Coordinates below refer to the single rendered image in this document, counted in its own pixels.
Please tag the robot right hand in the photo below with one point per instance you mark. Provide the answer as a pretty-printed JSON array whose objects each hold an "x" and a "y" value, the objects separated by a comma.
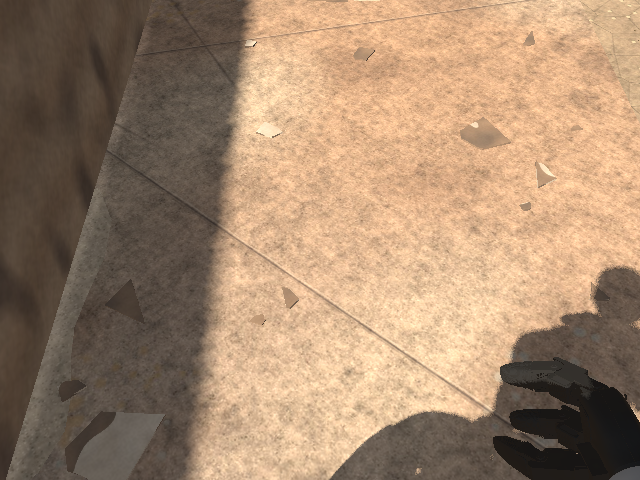
[{"x": 605, "y": 433}]

